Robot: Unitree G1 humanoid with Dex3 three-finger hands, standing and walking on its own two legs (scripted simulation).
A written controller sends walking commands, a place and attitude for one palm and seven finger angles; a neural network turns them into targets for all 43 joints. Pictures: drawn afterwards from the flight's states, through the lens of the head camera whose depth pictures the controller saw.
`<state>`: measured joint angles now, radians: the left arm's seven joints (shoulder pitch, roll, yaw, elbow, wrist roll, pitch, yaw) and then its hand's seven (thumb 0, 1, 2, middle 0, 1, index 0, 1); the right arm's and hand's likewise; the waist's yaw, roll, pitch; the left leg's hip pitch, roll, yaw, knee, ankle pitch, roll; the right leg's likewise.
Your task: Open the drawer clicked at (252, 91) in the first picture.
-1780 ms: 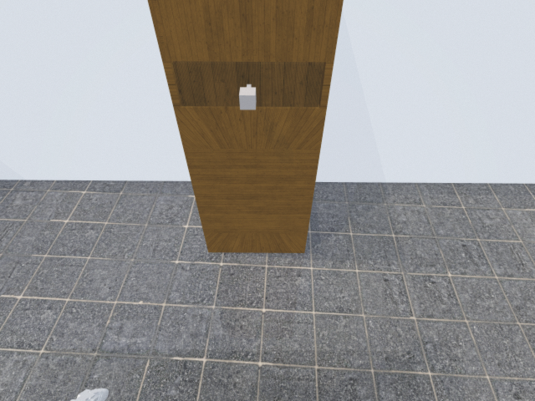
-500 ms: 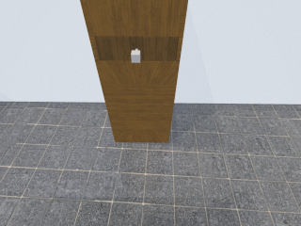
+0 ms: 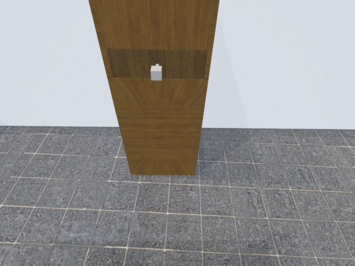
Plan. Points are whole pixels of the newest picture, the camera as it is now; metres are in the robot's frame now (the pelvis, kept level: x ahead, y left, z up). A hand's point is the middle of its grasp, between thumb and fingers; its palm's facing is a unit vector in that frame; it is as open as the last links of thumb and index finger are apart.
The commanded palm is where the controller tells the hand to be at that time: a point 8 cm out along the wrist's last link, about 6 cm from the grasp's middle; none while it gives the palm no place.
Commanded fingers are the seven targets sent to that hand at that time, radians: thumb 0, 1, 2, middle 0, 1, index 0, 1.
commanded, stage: take the last steps up to it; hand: left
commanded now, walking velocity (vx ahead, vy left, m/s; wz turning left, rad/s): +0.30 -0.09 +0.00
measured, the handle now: (156, 70) +0.80 +0.14 +0.04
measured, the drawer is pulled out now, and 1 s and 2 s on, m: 0.00 0.00 0.00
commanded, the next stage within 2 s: come to a stop and stand still in 0.70 s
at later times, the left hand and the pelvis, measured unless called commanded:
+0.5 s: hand out of the picture +0.06 +0.19 -0.19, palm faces +0.04 -0.99 -0.11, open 7.4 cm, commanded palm none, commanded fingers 0.00 0.90 0.90 -0.20 -0.30 -0.20 -0.30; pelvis +0.14 +0.03 -0.01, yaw -2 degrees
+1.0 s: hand (148, 189) +0.39 +0.12 -0.17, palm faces -0.04 -0.98 -0.20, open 7.3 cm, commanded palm none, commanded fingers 0.00 0.90 0.90 -0.20 -0.30 -0.20 -0.30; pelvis +0.28 -0.04 -0.01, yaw -1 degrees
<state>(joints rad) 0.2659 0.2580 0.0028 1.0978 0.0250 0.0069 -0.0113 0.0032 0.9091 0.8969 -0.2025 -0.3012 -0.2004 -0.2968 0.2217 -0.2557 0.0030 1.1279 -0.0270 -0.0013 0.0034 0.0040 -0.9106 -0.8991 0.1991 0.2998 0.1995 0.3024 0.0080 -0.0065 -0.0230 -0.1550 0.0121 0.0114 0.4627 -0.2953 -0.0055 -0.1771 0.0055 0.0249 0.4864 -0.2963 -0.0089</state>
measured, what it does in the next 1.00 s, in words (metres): walks ahead: left foot, then right foot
